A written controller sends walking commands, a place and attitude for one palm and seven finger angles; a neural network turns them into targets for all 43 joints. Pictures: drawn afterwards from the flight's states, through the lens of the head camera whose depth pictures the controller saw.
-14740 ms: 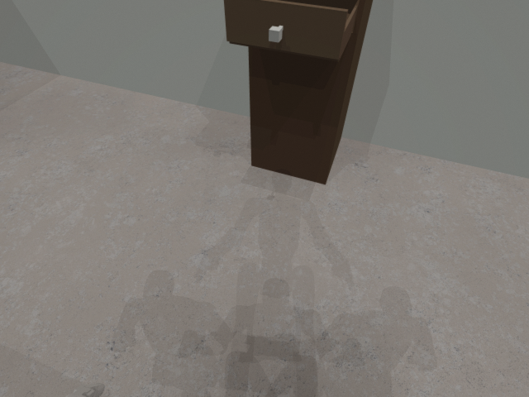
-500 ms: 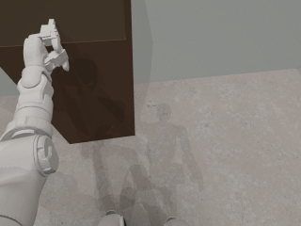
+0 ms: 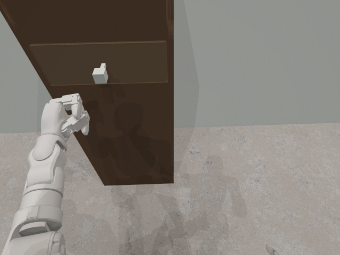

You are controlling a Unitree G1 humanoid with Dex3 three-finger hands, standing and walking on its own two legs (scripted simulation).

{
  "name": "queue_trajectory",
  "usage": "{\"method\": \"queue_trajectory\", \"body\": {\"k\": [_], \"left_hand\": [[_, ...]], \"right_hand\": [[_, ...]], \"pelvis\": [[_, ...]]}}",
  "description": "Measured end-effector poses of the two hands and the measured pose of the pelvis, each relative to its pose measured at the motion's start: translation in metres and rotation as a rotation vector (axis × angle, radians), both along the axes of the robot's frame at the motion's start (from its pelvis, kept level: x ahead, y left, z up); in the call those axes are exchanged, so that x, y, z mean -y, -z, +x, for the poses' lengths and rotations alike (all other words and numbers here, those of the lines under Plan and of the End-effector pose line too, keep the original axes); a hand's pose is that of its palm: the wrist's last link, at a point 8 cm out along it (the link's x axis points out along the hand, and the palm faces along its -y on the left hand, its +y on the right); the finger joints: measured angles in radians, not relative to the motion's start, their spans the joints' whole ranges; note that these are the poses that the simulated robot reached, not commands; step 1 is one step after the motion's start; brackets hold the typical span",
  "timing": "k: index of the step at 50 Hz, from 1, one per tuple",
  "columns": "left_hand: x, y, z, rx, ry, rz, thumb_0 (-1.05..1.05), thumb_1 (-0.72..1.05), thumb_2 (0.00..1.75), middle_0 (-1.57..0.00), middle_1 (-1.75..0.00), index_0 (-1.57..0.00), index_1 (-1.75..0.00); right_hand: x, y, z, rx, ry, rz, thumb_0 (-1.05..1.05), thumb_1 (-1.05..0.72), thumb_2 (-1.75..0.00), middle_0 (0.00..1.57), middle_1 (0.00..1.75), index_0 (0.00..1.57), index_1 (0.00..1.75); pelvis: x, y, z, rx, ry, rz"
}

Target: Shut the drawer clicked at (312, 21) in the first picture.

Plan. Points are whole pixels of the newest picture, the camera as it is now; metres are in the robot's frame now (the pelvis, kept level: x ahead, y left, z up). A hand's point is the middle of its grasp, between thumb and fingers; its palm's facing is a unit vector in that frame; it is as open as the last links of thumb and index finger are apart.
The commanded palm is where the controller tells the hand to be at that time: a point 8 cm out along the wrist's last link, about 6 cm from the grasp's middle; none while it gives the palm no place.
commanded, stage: draw the hand back to the body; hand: left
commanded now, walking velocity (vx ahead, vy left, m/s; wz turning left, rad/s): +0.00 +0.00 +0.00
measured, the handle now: (101, 72) +0.60 +0.21 +0.11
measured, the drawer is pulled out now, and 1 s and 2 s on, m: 0.00 0.00 0.00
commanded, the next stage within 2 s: step back with the hand held close in 1.02 s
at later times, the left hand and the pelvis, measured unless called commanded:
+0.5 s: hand (43, 165) +0.25 +0.23 +0.16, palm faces +0.34 -0.90 -0.26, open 3.2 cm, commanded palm +0.20 +0.27 +0.17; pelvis -0.02 +0.00 +0.02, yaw +0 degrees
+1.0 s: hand out of the picture +0.16 +0.25 +0.18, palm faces +0.44 -0.81 -0.39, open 3.2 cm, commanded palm +0.11 +0.29 +0.20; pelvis -0.01 +0.00 +0.03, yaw +1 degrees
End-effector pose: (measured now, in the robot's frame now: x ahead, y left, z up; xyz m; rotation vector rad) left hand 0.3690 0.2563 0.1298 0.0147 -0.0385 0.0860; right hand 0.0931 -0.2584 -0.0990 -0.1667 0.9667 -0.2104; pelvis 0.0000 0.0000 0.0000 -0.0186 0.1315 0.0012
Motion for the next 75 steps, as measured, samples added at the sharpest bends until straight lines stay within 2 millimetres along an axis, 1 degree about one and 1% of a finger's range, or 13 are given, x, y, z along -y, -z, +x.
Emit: {"method": "queue_trajectory", "body": {"k": [4, 8, 13, 17, 22, 32, 39, 45, 49, 56, 61, 68, 75], "left_hand": [[-0.006, -0.009, -0.029, 0.018, 0.009, 0.006, 0.01, 0.90, 0.90, -1.40, -1.60, -1.40, -1.60], [-0.007, -0.014, -0.053, 0.012, 0.019, 0.002, 0.01, 0.90, 0.90, -1.40, -1.60, -1.40, -1.60], [-0.003, -0.023, -0.086, 0.023, -0.092, 0.159, 0.01, 0.90, 0.90, -1.40, -1.60, -1.40, -1.60], [-0.004, -0.026, -0.110, 0.030, -0.164, 0.204, 0.01, 0.89, 0.90, -1.40, -1.60, -1.40, -1.60], [-0.012, -0.034, -0.137, 0.051, -0.229, 0.247, 0.01, 0.89, 0.90, -1.40, -1.60, -1.40, -1.60], [-0.019, -0.051, -0.189, 0.085, -0.271, 0.333, 0.01, 0.89, 0.90, -1.40, -1.60, -1.40, -1.60], [-0.022, -0.061, -0.224, 0.089, -0.296, 0.393, 0.01, 0.89, 0.90, -1.40, -1.60, -1.40, -1.60], [-0.027, -0.069, -0.251, 0.081, -0.327, 0.441, 0.01, 0.89, 0.90, -1.40, -1.60, -1.40, -1.60], [-0.030, -0.069, -0.256, 0.081, -0.357, 0.439, 0.01, 0.89, 0.90, -1.41, -1.60, -1.40, -1.60], [-0.030, -0.066, -0.249, 0.088, -0.365, 0.411, 0.01, 0.89, 0.90, -1.41, -1.60, -1.40, -1.60], [-0.031, -0.077, -0.243, 0.122, -0.334, 0.465, 0.01, 0.89, 0.90, -1.41, -1.60, -1.40, -1.60], [-0.032, -0.072, -0.241, 0.058, -0.242, 0.529, 0.01, 0.89, 0.90, -1.40, -1.60, -1.40, -1.60], [-0.040, -0.071, -0.253, 0.035, -0.200, 0.561, 0.01, 0.88, 0.90, -1.40, -1.60, -1.40, -1.60]], "right_hand": [[-0.003, -0.011, 0.030, 0.096, -0.052, -0.012, 0.01, -0.91, -0.90, 0.20, 0.29, 0.20, 0.30], [-0.010, -0.022, 0.054, 0.187, -0.094, -0.012, 0.01, -0.91, -0.90, 0.20, 0.29, 0.20, 0.30], [-0.025, -0.037, 0.071, 0.261, -0.130, 0.001, 0.01, -0.91, -0.90, 0.20, 0.29, 0.20, 0.30], [-0.036, -0.042, 0.073, 0.267, -0.152, 0.014, 0.01, -0.91, -0.90, 0.20, 0.30, 0.20, 0.30], [-0.043, -0.042, 0.069, 0.249, -0.167, 0.024, 0.02, -0.90, -0.90, 0.20, 0.30, 0.20, 0.30], [-0.040, -0.037, 0.062, 0.220, -0.166, 0.018, 0.02, -0.90, -0.90, 0.20, 0.30, 0.21, 0.30], [-0.037, -0.041, 0.069, 0.250, -0.162, 0.007, 0.02, -0.90, -0.90, 0.20, 0.30, 0.20, 0.30], [-0.042, -0.047, 0.081, 0.293, -0.176, 0.008, 0.02, -0.90, -0.90, 0.20, 0.30, 0.20, 0.30], [-0.047, -0.048, 0.088, 0.306, -0.200, 0.006, 0.02, -0.90, -0.90, 0.20, 0.30, 0.20, 0.30], [-0.055, -0.049, 0.093, 0.313, -0.219, 0.014, 0.02, -0.90, -0.90, 0.20, 0.30, 0.20, 0.30], [-0.056, -0.050, 0.090, 0.300, -0.213, 0.022, 0.02, -0.90, -0.90, 0.20, 0.30, 0.20, 0.30], [-0.043, -0.045, 0.072, 0.225, -0.137, 0.003, 0.02, -0.90, -0.90, 0.20, 0.30, 0.21, 0.30], [-0.037, -0.041, 0.042, 0.174, -0.077, -0.025, 0.02, -0.90, -0.90, 0.20, 0.30, 0.20, 0.30]], "pelvis": [[0.001, -0.002, -0.006, 0.035, -0.019, -0.001], [0.001, -0.003, -0.012, 0.065, -0.031, 0.001], [0.001, -0.011, -0.018, 0.113, -0.020, 0.010], [0.002, -0.017, -0.020, 0.143, -0.014, 0.015], [0.002, -0.022, -0.020, 0.176, -0.009, 0.016], [-0.001, -0.026, -0.016, 0.205, -0.005, 0.018], [-0.002, -0.026, -0.012, 0.210, -0.006, 0.017], [-0.003, -0.025, -0.009, 0.211, -0.010, 0.015], [-0.003, -0.025, -0.010, 0.214, -0.020, 0.016], [-0.003, -0.025, -0.010, 0.215, -0.021, 0.019], [-0.004, -0.025, -0.010, 0.198, -0.024, 0.010], [-0.012, -0.024, -0.018, 0.146, -0.009, 0.005], [-0.020, -0.023, -0.036, 0.131, 0.002, 0.000]]}}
